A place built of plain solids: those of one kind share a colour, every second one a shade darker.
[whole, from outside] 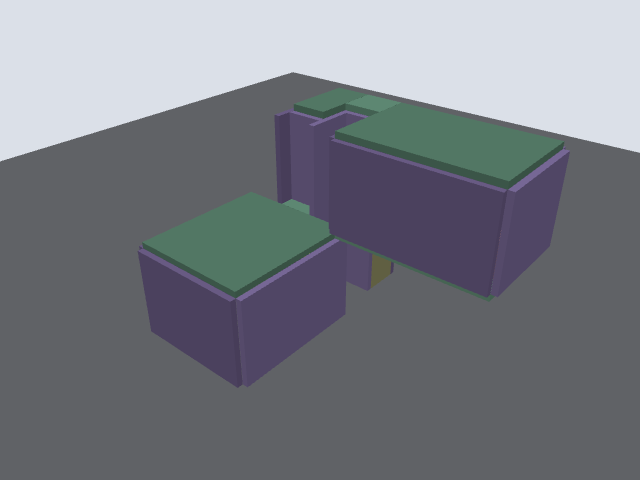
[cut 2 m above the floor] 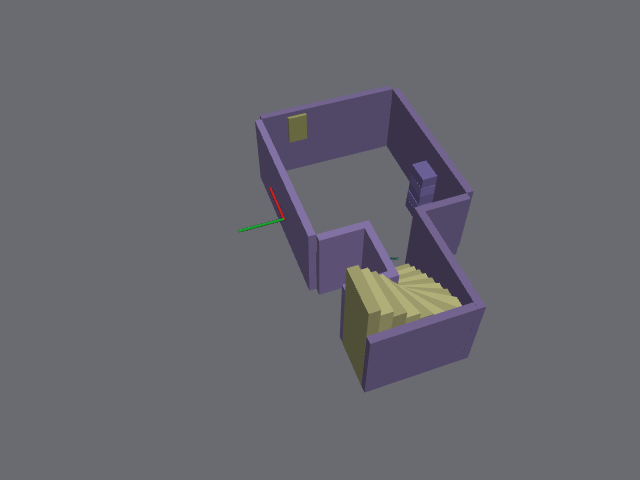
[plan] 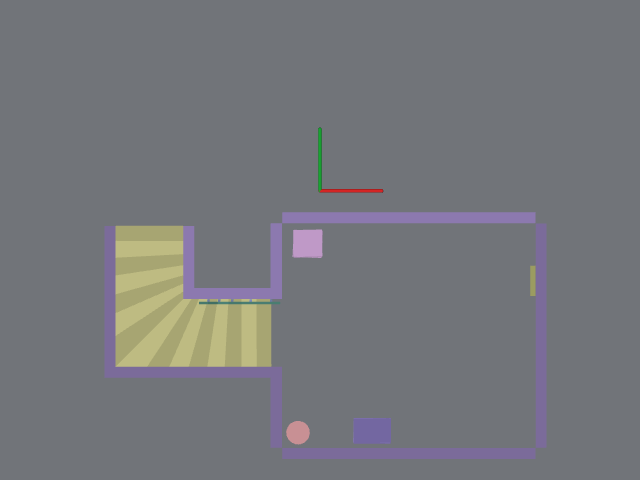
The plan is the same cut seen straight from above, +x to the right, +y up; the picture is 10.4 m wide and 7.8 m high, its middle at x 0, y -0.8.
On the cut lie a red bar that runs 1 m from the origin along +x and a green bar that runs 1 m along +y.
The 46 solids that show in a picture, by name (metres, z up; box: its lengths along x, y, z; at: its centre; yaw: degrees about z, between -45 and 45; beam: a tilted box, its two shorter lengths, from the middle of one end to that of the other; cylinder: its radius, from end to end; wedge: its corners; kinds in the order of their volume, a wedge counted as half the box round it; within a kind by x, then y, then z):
{
 "wall_1": {"box": [0.18, 2.29, 5.72], "at": [-3.41, -1.72, 2.81]},
 "wall_2": {"box": [0.18, 4.75, 2.72], "at": [-3.41, 1.8, 4.31]},
 "wall_3": {"box": [0.18, 1.19, 5.72], "at": [-2.13, -1.17, 2.81]},
 "wall_4": {"box": [2.89, 0.18, 5.72], "at": [-2.06, -2.95, 2.81]},
 "wall_5": {"box": [3.06, 0.18, 2.72], "at": [-1.8, 4.27, 4.31]},
 "wall_6": {"box": [1.61, 0.18, 5.72], "at": [-1.42, -1.67, 2.81]},
 "wall_7": {"box": [1.96, 0.18, 2.72], "at": [-1.25, -0.66, 4.31]},
 "wall_8": {"box": [0.18, 1.1, 2.94], "at": [-1.14, -2.31, 4.2]},
 "wall_9": {"box": [0.19, 1.32, 2.79], "at": [-0.71, -3.52, 1.34]},
 "wall_10": {"box": [0.19, 1.23, 2.79], "at": [-0.71, -1.14, 1.34]},
 "wall_11": {"box": [0.18, 1.32, 2.79], "at": [-0.7, -3.52, 1.34]},
 "wall_12": {"box": [0.18, 1.23, 2.79], "at": [-0.7, -1.14, 1.34]},
 "wall_13": {"box": [0.18, 4.75, 2.72], "at": [-0.18, 1.8, 4.31]},
 "wall_14": {"box": [4.12, 0.18, 2.79], "at": [1.44, -4.27, 1.34]},
 "wall_15": {"box": [4.12, 0.18, 2.79], "at": [1.44, -0.44, 1.34]},
 "wall_16": {"box": [0.18, 3.65, 2.79], "at": [3.59, -2.35, 1.34]},
 "tread_1": {"wedge": [[-3.33, -2.86, -0.05], [-3.33, -2.86, 1.47], [-2.81, -2.86, -0.05], [-2.81, -2.86, 1.48], [-2.23, -1.76, -0.05], [-2.23, -1.76, 1.48], [-2.09, -1.76, -0.05], [-2.09, -1.76, 1.48]]},
 "tread_2": {"wedge": [[-3.32, -2.86, -0.05], [-3.32, -2.86, 1.65], [-3.32, -2.36, -0.05], [-3.32, -2.36, 1.65], [-2.22, -1.76, -0.05], [-2.22, -1.76, 1.65], [-2.22, -1.63, -0.05], [-2.22, -1.63, 1.65]]},
 "tread_3": {"wedge": [[-3.32, -2.36, -0.05], [-3.32, -2.36, 1.84], [-3.32, -1.99, -0.05], [-3.32, -1.99, 1.84], [-2.22, -1.64, -0.05], [-2.22, -1.64, 1.84], [-2.22, -1.51, -0.05], [-2.22, -1.51, 1.84]]},
 "tread_4": {"wedge": [[-3.32, -1.99, -0.05], [-3.32, -1.99, 2.03], [-3.32, -1.68, -0.05], [-3.32, -1.68, 2.03], [-2.22, -1.51, -0.05], [-2.22, -1.51, 2.03], [-2.22, -1.37, -0.05], [-2.22, -1.37, 2.03]]},
 "tread_5": {"wedge": [[-3.32, -1.68, -0.05], [-3.32, -1.68, 2.21], [-3.32, -1.37, -0.05], [-3.32, -1.37, 2.21], [-2.22, -1.37, -0.05], [-2.22, -1.37, 2.21], [-2.22, -1.21, -0.05], [-2.22, -1.21, 2.21]]},
 "tread_6": {"wedge": [[-3.32, -1.38, -0.05], [-3.32, -1.38, 2.4], [-3.32, -1.08, -0.05], [-3.32, -1.08, 2.39], [-2.22, -1.21, -0.05], [-2.22, -1.21, 2.4], [-2.22, -1.03, -0.05], [-2.22, -1.03, 2.4]]},
 "tread_7": {"wedge": [[-3.32, -1.09, -0.05], [-3.32, -1.09, 2.58], [-3.32, -0.81, -0.05], [-3.32, -0.81, 2.58], [-2.22, -1.03, -0.05], [-2.22, -1.03, 2.58], [-2.22, -0.81, -0.05], [-2.22, -0.81, 2.58]]},
 "tread_8": {"wedge": [[-3.32, -0.81, -0.05], [-3.32, -0.81, 2.76], [-3.32, -0.57, -0.05], [-3.32, -0.57, 2.76], [-2.22, -0.82, -0.05], [-2.22, -0.82, 2.77], [-2.22, -0.57, -0.05], [-2.22, -0.57, 2.76]]},
 "tread_9": {"wedge": [[-2.81, -2.86, -0.05], [-2.81, -2.86, 1.29], [-2.45, -2.86, -0.05], [-2.45, -2.86, 1.3], [-2.09, -1.76, -0.05], [-2.09, -1.76, 1.3], [-1.97, -1.76, -0.05], [-1.97, -1.76, 1.3]]},
 "tread_10": {"wedge": [[-2.45, -2.86, -0.05], [-2.45, -2.86, 1.11], [-2.13, -2.86, -0.05], [-2.13, -2.86, 1.11], [-1.97, -1.76, -0.05], [-1.97, -1.76, 1.1], [-1.82, -1.76, -0.05], [-1.82, -1.76, 1.1]]},
 "tread_11": {"wedge": [[-2.14, -2.86, -0.05], [-2.14, -2.86, 0.92], [-1.83, -2.86, -0.05], [-1.83, -2.86, 0.92], [-1.82, -1.76, -0.05], [-1.82, -1.76, 0.92], [-1.66, -1.76, -0.05], [-1.66, -1.76, 0.92]]},
 "tread_12": {"wedge": [[-1.83, -2.86, -0.05], [-1.83, -2.86, 0.74], [-1.67, -1.76, -0.05], [-1.67, -1.76, 0.74], [-1.55, -2.86, -0.05], [-1.55, -2.86, 0.74], [-1.49, -1.76, -0.05], [-1.49, -1.76, 0.74]]},
 "tread_13": {"wedge": [[-1.55, -2.86, -0.05], [-1.55, -2.86, 0.55], [-1.49, -1.76, -0.05], [-1.49, -1.76, 0.55], [-1.28, -2.86, -0.05], [-1.28, -2.86, 0.55], [-1.28, -1.76, -0.05], [-1.28, -1.76, 0.55]]},
 "tread_14": {"wedge": [[-1.28, -2.86, -0.05], [-1.28, -2.86, 0.37], [-1.28, -1.76, -0.05], [-1.28, -1.76, 0.37], [-1.03, -2.86, -0.05], [-1.03, -2.86, 0.37], [-1.03, -1.76, -0.05], [-1.03, -1.76, 0.37]]},
 "tread_15": {"wedge": [[-1.04, -1.76, -0.05], [-1.04, -1.76, 0.18], [-1.03, -2.86, -0.05], [-1.03, -2.86, 0.18], [-0.79, -2.86, -0.05], [-0.79, -2.86, 0.18], [-0.79, -1.76, -0.05], [-0.79, -1.76, 0.18]]},
 "roof_1": {"box": [1.1, 1.19, 0.2], "at": [-2.77, -1.17, 5.77]},
 "roof_2": {"box": [2.09, 1.1, 0.2], "at": [-2.28, -2.31, 5.77]},
 "roof_3": {"box": [3.06, 4.75, 0.2], "at": [-1.8, 1.8, 5.77]},
 "roof_4": {"box": [0.62, 1.1, 0.19], "at": [-0.92, -2.31, 2.83]},
 "roof_5": {"box": [4.12, 3.65, 0.19], "at": [1.44, -2.35, 2.83]},
 "floor_1": {"box": [3.06, 4.75, 0.22], "at": [-1.8, 1.8, 2.84]},
 "crate_1": {"box": [0.6, 0.4, 0.3], "at": [0.84, -3.9, 1.05], "yaw": -0.5},
 "crate_2": {"box": [0.6, 0.4, 0.3], "at": [0.85, -3.91, 0.75], "yaw": 0.1},
 "crate_3": {"box": [0.6, 0.4, 0.3], "at": [0.85, -3.9, 1.35], "yaw": 1.2},
 "crate_4": {"box": [0.6, 0.4, 0.35], "at": [0.85, -3.89, 0.12], "yaw": 0.1},
 "crate_5": {"box": [0.6, 0.4, 0.3], "at": [0.85, -3.89, 0.45], "yaw": 0.5},
 "bin_1": {"cylinder": 0.19, "from": [-0.36, -3.93, 0.0], "to": [-0.36, -3.93, 0.75]},
 "carton_1": {"box": [0.47, 0.44, 0.25], "at": [-0.2, -0.85, 0.89], "yaw": 1.1},
 "cabinet_1": {"box": [0.09, 0.5, 0.8], "at": [3.46, -1.46, 1.48]},
 "guard_rail_1": {"wedge": [[-1.28, -1.85, 1.46], [-1.28, -1.85, 1.51], [-1.28, -1.8, 1.46], [-1.28, -1.8, 1.51], [-0.65, -1.85, 0.98], [-0.65, -1.85, 1.03], [-0.65, -1.8, 0.98], [-0.65, -1.8, 1.03]]}
}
